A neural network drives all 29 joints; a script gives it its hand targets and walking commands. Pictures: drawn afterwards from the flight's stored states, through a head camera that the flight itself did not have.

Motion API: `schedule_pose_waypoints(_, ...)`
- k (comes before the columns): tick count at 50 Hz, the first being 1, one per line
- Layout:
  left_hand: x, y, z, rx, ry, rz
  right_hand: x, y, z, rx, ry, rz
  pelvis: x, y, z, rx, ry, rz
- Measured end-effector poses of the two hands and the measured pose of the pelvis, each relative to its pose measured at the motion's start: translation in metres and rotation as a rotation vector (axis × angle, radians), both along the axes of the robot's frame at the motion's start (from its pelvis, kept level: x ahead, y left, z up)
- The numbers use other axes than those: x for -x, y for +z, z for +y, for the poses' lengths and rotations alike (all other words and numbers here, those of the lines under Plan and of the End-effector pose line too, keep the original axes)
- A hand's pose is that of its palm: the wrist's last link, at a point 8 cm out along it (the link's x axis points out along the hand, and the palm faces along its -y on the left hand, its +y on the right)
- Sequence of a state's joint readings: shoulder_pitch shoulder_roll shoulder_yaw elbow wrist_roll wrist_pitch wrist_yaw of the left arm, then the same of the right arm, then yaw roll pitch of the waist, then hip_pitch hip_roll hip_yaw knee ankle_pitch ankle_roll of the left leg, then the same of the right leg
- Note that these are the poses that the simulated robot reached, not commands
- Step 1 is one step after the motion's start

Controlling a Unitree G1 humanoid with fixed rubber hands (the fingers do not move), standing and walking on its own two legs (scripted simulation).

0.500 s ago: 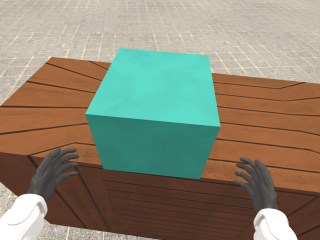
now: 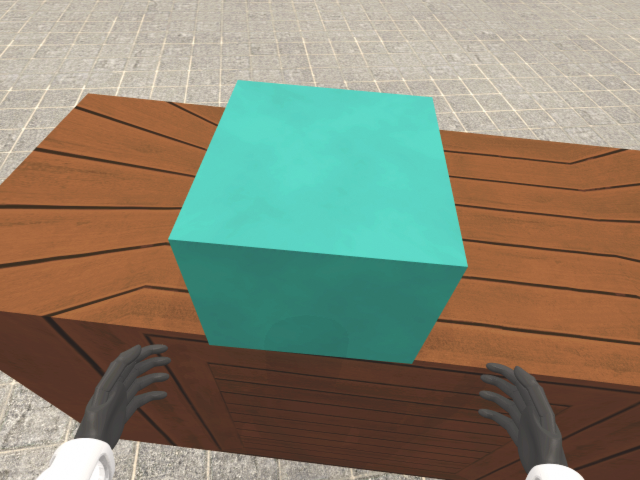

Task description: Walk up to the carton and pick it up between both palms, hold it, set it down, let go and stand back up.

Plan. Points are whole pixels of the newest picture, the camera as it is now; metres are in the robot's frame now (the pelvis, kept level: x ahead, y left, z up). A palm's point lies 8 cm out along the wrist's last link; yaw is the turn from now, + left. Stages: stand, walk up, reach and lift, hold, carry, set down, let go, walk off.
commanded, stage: set down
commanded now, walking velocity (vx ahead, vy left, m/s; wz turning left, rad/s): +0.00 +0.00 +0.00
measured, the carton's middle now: (322, 218) +0.43 +0.02 +0.09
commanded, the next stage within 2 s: let go in 0.94 s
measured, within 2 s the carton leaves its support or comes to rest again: neither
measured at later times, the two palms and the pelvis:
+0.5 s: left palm (134, 455) +0.15 +0.22 -0.04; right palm (519, 476) +0.15 -0.23 -0.04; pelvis +0.00 +0.00 +0.00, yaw -1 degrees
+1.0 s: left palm (160, 462) +0.15 +0.20 -0.07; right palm out of the picture +0.13 -0.24 -0.09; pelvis -0.01 -0.02 +0.00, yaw -1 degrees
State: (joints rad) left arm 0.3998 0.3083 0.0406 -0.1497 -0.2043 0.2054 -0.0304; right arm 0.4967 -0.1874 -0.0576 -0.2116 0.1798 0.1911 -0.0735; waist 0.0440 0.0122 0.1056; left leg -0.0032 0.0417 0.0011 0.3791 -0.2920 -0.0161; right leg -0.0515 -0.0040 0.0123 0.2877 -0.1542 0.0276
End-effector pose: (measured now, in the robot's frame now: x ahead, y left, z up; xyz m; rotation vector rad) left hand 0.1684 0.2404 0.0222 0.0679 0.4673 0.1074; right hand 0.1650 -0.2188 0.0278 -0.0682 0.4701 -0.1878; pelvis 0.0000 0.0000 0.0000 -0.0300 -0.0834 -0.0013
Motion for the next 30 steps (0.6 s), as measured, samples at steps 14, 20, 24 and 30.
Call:
schedule_pose_waypoints(14,0.005,-0.029,-0.008,-0.03,0.011,0.12,0.005,-0.037,-0.005,0.009,0.026,0.068,-0.003,0.0,0.001,-0.001,-0.009,-0.006)
schedule_pose_waypoints(20,0.012,-0.045,-0.013,-0.041,0.011,0.177,0.009,-0.055,-0.006,0.02,0.044,0.103,0.0,0.0,-0.001,-0.004,-0.009,-0.015)
schedule_pose_waypoints(24,0.018,-0.057,-0.017,-0.049,0.013,0.222,0.014,-0.069,-0.008,0.027,0.055,0.13,0.003,-0.001,-0.003,-0.006,-0.008,-0.02)
schedule_pose_waypoints(30,0.024,-0.072,-0.024,-0.061,0.008,0.28,0.021,-0.087,-0.011,0.035,0.069,0.166,0.007,-0.002,-0.006,-0.01,-0.01,-0.026)
